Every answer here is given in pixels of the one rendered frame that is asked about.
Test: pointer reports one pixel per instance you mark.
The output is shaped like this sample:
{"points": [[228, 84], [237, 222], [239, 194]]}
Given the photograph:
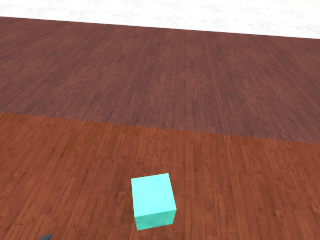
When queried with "carton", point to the carton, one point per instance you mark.
{"points": [[153, 201]]}

